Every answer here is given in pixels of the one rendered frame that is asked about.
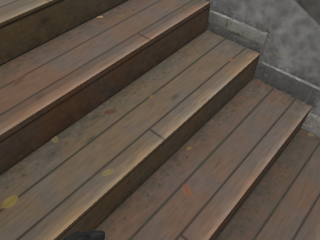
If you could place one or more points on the robot left hand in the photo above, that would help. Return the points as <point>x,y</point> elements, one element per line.
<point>87,235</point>

